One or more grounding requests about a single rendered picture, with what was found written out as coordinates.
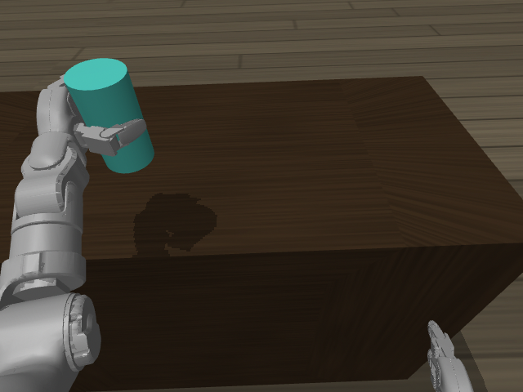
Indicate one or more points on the can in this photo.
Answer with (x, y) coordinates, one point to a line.
(104, 95)

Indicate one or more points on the right robot hand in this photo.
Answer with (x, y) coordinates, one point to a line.
(448, 374)

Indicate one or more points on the left robot hand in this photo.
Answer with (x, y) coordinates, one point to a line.
(56, 111)

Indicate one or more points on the left robot arm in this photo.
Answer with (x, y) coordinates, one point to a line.
(47, 334)

